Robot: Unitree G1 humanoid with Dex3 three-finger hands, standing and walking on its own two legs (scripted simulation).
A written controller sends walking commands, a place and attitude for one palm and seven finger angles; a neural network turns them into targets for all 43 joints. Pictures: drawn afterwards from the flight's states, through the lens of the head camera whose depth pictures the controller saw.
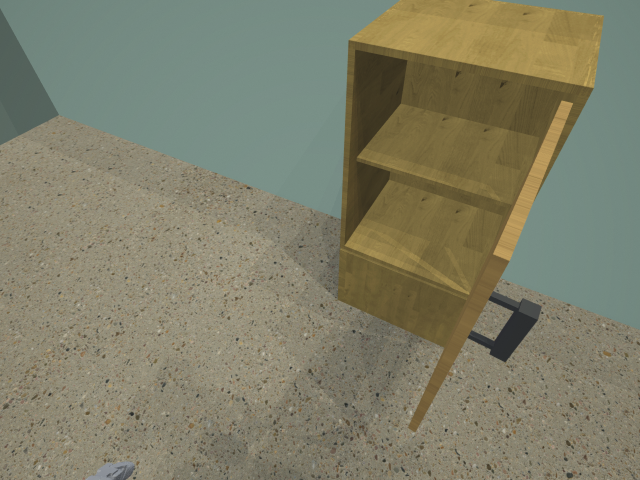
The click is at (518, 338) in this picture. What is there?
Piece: cupboard door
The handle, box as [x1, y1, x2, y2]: [468, 291, 541, 361]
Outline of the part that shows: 493,291 488,299 513,310 513,313 494,341 472,330 468,337 490,348 490,354 505,361 537,320 541,306 523,298 519,303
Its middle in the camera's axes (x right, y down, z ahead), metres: +0.25 +0.12 +0.55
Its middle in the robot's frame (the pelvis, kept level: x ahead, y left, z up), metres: +0.34 -0.23 -0.01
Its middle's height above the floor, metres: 0.75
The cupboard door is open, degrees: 86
